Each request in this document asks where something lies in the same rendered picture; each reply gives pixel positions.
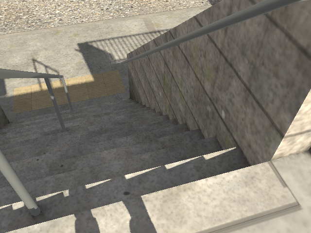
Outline stairs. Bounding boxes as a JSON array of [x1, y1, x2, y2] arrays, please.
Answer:
[[0, 98, 250, 233]]

